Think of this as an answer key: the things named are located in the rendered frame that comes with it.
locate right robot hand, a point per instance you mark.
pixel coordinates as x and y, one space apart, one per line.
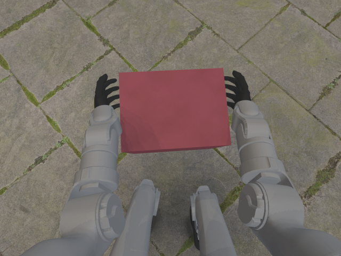
241 89

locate carton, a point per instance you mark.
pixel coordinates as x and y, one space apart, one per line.
173 110

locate right robot upper arm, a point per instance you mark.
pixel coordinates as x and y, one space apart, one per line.
275 214

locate left robot hand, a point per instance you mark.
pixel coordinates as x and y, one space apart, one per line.
101 94

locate robot right foot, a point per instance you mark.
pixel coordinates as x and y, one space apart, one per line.
196 241

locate right robot thigh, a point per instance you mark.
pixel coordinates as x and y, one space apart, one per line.
214 237

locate left robot forearm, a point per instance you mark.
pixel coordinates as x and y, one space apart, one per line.
98 165

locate left robot upper arm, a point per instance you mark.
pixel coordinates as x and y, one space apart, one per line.
88 225

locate right robot forearm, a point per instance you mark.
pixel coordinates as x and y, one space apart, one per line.
256 148

